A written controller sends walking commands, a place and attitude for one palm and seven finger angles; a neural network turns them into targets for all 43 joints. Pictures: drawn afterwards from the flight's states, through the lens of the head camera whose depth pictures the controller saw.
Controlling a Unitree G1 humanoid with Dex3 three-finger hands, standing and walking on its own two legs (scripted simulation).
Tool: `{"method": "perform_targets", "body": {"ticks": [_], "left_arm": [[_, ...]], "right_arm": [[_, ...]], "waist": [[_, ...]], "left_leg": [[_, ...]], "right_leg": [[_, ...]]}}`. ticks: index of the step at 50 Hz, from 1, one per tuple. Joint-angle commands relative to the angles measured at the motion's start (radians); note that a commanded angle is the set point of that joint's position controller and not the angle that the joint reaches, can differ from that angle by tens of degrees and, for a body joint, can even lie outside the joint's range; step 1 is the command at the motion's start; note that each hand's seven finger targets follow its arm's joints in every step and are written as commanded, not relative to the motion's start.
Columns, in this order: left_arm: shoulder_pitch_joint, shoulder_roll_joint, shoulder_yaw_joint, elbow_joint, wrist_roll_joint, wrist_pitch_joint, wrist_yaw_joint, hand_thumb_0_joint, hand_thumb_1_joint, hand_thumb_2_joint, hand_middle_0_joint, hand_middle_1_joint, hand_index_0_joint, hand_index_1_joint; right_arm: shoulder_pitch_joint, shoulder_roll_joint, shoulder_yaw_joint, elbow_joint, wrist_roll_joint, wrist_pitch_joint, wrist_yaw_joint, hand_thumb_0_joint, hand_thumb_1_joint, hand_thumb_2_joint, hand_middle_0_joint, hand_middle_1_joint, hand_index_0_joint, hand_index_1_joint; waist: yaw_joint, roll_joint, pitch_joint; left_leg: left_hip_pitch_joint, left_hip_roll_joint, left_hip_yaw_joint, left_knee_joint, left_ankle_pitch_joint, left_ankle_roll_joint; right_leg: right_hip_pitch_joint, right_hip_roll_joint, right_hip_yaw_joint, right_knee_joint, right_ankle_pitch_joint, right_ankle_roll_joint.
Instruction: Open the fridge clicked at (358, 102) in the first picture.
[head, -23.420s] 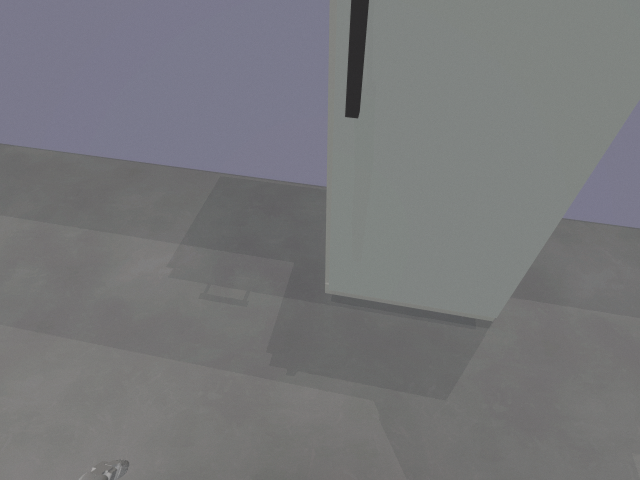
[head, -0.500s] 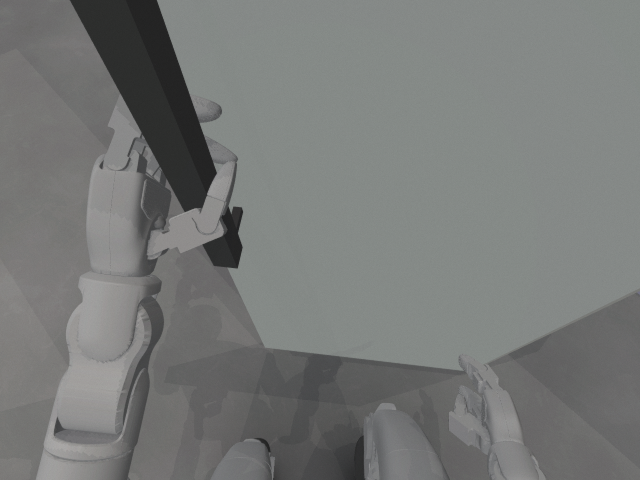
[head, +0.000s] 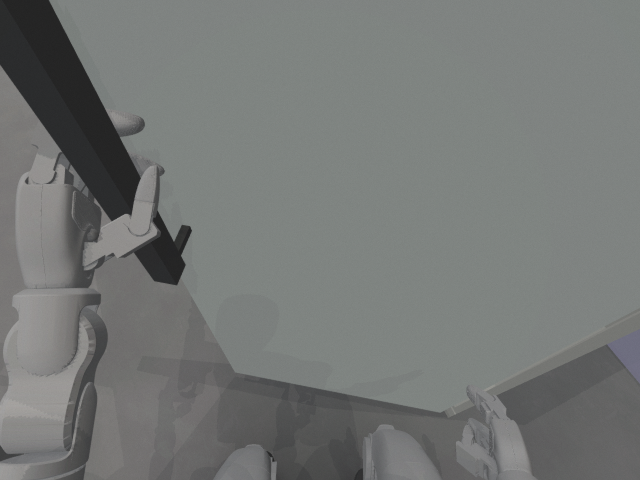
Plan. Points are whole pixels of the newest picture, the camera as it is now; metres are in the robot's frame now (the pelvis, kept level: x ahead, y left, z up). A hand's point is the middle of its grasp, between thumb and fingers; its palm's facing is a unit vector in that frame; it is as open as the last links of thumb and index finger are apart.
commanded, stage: walk backward, drawing the door open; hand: left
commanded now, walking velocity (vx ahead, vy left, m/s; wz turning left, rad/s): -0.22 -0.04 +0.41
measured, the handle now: (110, 127) +0.34 +0.19 +0.25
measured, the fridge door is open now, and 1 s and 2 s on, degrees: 56 81 78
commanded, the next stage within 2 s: stop walking and hold the door back in 0.50 s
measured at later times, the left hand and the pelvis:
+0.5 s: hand (101, 439) +0.14 +0.15 +0.19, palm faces +0.52 -0.82 -0.23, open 7.0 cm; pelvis -0.08 -0.12 +0.00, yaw +17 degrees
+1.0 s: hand out of the picture +0.08 +0.13 +0.20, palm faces +0.63 -0.73 -0.26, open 6.1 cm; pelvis -0.18 -0.23 +0.01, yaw +28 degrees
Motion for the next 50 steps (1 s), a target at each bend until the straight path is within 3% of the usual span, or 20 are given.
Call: {"method": "perform_targets", "body": {"ticks": [1,5,7,9,10,12,18,19,20,21,26,31,34,35,36,37,39,41,46,50], "left_arm": [[-0.233,0.143,0.124,-0.255,0.005,-0.108,0.032,0.000,0.900,0.900,-0.450,-1.400,-0.450,-1.400],[-0.218,0.187,0.180,-0.202,-0.004,-0.110,0.040,0.000,0.900,0.900,-0.450,-1.400,-0.450,-1.400],[-0.218,0.327,0.273,-0.172,0.012,-0.105,0.050,0.000,0.900,0.900,-0.450,-1.400,-0.450,-1.400],[-0.178,0.344,0.322,-0.195,0.009,-0.095,0.063,0.000,0.900,0.900,-0.450,-1.400,-0.450,-1.400],[-0.153,0.286,0.285,-0.226,0.006,-0.110,0.060,0.000,0.900,0.900,-0.450,-1.400,-0.450,-1.400],[-0.100,0.275,0.295,-0.211,0.004,-0.121,0.066,0.000,0.900,0.900,-0.450,-1.400,-0.450,-1.400],[-0.074,0.232,0.241,-0.218,0.002,-0.132,0.073,0.000,0.900,0.900,-0.450,-1.400,-0.450,-1.400],[-0.073,0.224,0.219,-0.225,-0.010,-0.135,0.074,0.000,0.900,0.900,-0.450,-1.400,-0.450,-1.400],[-0.089,0.214,0.195,-0.263,-0.018,-0.147,0.073,0.000,0.900,0.900,-0.450,-1.400,-0.450,-1.400],[-0.131,0.221,0.193,-0.278,0.003,-0.165,0.056,0.000,0.900,0.900,-0.450,-1.400,-0.450,-1.400],[-0.150,0.199,0.163,-0.224,0.022,-0.143,0.050,0.000,0.900,0.900,-0.450,-1.400,-0.450,-1.400],[-0.146,0.123,0.106,-0.023,-0.004,-0.099,0.046,0.000,0.900,0.900,-0.450,-1.400,-0.450,-1.400],[-0.444,0.208,0.139,0.160,0.009,-0.078,0.062,0.000,0.900,0.900,-0.450,-1.400,-0.450,-1.400],[-0.528,0.233,0.127,0.242,0.021,-0.076,0.059,0.000,0.900,0.900,-0.450,-1.400,-0.450,-1.400],[-0.583,0.329,0.178,0.335,0.022,-0.068,0.059,0.000,0.900,0.900,-0.450,-1.400,-0.450,-1.400],[-0.659,0.352,0.189,0.401,0.016,-0.076,0.051,0.000,0.900,0.900,-0.450,-1.400,-0.450,-1.400],[-0.750,0.373,0.183,0.501,0.024,-0.093,0.039,0.000,0.900,0.900,-0.450,-1.400,-0.450,-1.400],[-0.799,0.352,0.157,0.627,0.022,-0.136,0.032,0.000,0.900,0.900,-0.450,-1.400,-0.450,-1.400],[-0.967,0.381,0.135,0.826,0.028,-0.164,0.020,0.000,0.900,0.900,-0.450,-1.400,-0.450,-1.400],[-1.121,0.345,0.096,0.923,0.044,-0.170,0.024,0.000,0.900,0.900,-0.450,-1.400,-0.450,-1.400]], "right_arm": [[-0.038,-0.156,-0.046,-0.141,0.020,-0.063,-0.002,0.000,-0.900,-0.900,0.200,0.300,0.200,0.300],[-0.044,-0.148,-0.039,-0.161,0.025,-0.067,-0.003,0.000,-0.900,-0.900,0.200,0.300,0.200,0.300],[-0.077,-0.097,-0.020,-0.167,0.016,-0.053,-0.010,0.000,-0.900,-0.900,0.200,0.300,0.200,0.300],[-0.090,-0.140,-0.042,-0.147,0.011,-0.054,-0.009,0.000,-0.900,-0.900,0.200,0.300,0.200,0.300],[-0.099,-0.113,-0.027,-0.150,0.010,-0.045,-0.012,0.000,-0.900,-0.900,0.200,0.300,0.200,0.300],[-0.109,-0.096,-0.004,-0.157,0.007,-0.022,-0.022,0.000,-0.900,-0.900,0.200,0.300,0.200,0.300],[-0.028,-0.114,-0.016,-0.165,-0.004,-0.007,-0.041,0.000,-0.900,-0.900,0.200,0.300,0.200,0.300],[-0.032,-0.144,-0.033,-0.179,0.006,-0.008,-0.046,0.000,-0.900,-0.900,0.200,0.300,0.200,0.300],[-0.048,-0.180,-0.033,-0.200,0.012,-0.020,-0.037,0.000,-0.900,-0.900,0.200,0.300,0.200,0.300],[-0.047,-0.134,-0.012,-0.175,0.005,-0.040,-0.014,0.000,-0.900,-0.900,0.200,0.300,0.200,0.300],[-0.023,-0.163,-0.044,-0.120,0.013,-0.075,-0.004,0.000,-0.900,-0.900,0.200,0.300,0.200,0.300],[-0.026,-0.166,-0.024,-0.117,0.011,-0.075,-0.017,0.000,-0.900,-0.900,0.200,0.300,0.200,0.300],[-0.028,-0.165,-0.016,-0.098,0.015,-0.056,-0.032,0.000,-0.900,-0.900,0.200,0.300,0.200,0.300],[-0.039,-0.145,-0.012,-0.094,0.019,-0.046,-0.033,0.000,-0.900,-0.900,0.200,0.300,0.200,0.300],[-0.085,-0.136,-0.007,-0.112,0.016,-0.033,-0.041,0.000,-0.900,-0.900,0.200,0.300,0.200,0.300],[-0.099,-0.175,-0.008,-0.079,-0.004,-0.032,-0.047,0.000,-0.900,-0.900,0.200,0.300,0.200,0.300],[-0.071,-0.192,-0.028,-0.040,0.005,-0.017,-0.043,0.000,-0.900,-0.900,0.200,0.300,0.200,0.300],[-0.090,-0.185,-0.013,-0.016,0.008,0.000,-0.052,0.000,-0.900,-0.900,0.200,0.300,0.200,0.300],[-0.069,-0.206,-0.035,-0.015,0.014,0.007,-0.049,0.000,-0.900,-0.900,0.200,0.300,0.200,0.300],[-0.004,-0.201,-0.035,0.002,0.019,-0.008,-0.059,0.000,-0.900,-0.900,0.200,0.300,0.200,0.300]], "waist": [[-0.008,0.308,-0.408],[0.011,0.159,-0.383],[0.021,-0.311,-0.351],[0.031,-0.224,-0.397],[0.022,-0.175,-0.378],[0.020,-0.156,-0.383],[-0.013,-0.099,-0.445],[-0.021,0.036,-0.450],[0.007,0.313,-0.460],[0.018,0.299,-0.452],[-0.002,0.232,-0.388],[-0.007,0.282,-0.339],[0.024,0.194,-0.333],[0.026,-0.018,-0.309],[0.044,-0.331,-0.245],[0.042,-0.199,-0.241],[0.013,-0.251,-0.264],[0.013,-0.173,-0.254],[0.043,-0.232,-0.303],[0.040,-0.316,-0.391]], "left_leg": [[0.170,0.189,-0.192,-0.198,0.218,0.140],[0.012,0.062,-0.132,-0.049,-0.035,0.065],[-0.181,-0.135,0.021,0.465,-0.360,-0.023],[-0.242,-0.088,-0.072,0.721,-0.396,-0.022],[-0.253,-0.062,-0.051,0.716,-0.366,-0.030],[-0.170,-0.056,0.014,0.511,-0.375,-0.033],[0.149,-0.073,0.087,-0.112,-0.038,-0.011],[0.276,0.040,-0.036,-0.186,0.189,0.030],[0.366,0.295,-0.378,-0.214,0.758,0.167],[0.344,0.365,-0.480,-0.213,0.838,0.224],[0.241,0.209,-0.264,-0.201,0.445,0.161],[0.093,0.159,-0.254,-0.296,-0.029,0.144],[-0.029,0.041,-0.125,-0.185,-0.296,0.080],[-0.089,-0.041,-0.067,0.050,-0.331,0.032],[-0.217,-0.145,-0.028,0.400,-0.308,-0.019],[-0.215,-0.134,-0.110,0.600,-0.265,-0.018],[-0.281,-0.119,-0.132,0.688,-0.137,-0.020],[-0.293,-0.090,-0.092,0.695,-0.079,-0.027],[-0.227,-0.095,0.011,0.371,-0.179,-0.003],[0.065,-0.131,0.156,-0.015,-0.239,0.025]], "right_leg": [[0.166,0.008,-0.009,-0.199,-0.030,0.019],[0.406,0.011,-0.043,-0.605,0.162,0.017],[0.324,-0.351,0.323,-0.753,0.324,-0.140],[0.355,-0.424,0.367,-0.667,0.433,-0.236],[0.409,-0.397,0.224,-0.605,0.566,-0.244],[0.432,-0.347,0.054,-0.552,0.735,-0.203],[0.330,-0.276,-0.031,-0.393,0.664,-0.108],[0.224,-0.209,-0.066,-0.267,0.526,-0.061],[0.029,-0.061,-0.071,-0.091,0.034,0.016],[-0.011,-0.038,0.039,0.010,-0.232,0.002],[0.054,-0.010,0.041,-0.050,-0.041,0.010],[0.221,0.043,-0.003,-0.222,-0.057,0.009],[0.430,0.040,-0.037,-0.563,0.032,-0.010],[0.383,-0.116,0.144,-0.736,-0.050,-0.066],[0.248,-0.376,0.573,-0.876,-0.193,-0.179],[0.136,-0.436,0.561,-0.883,-0.223,-0.191],[0.183,-0.375,0.522,-0.809,-0.312,-0.133],[0.223,-0.334,0.324,-0.743,-0.143,-0.113],[0.334,-0.337,0.295,-0.745,-0.088,-0.126],[0.284,-0.289,0.197,-0.733,-0.150,-0.136]]}}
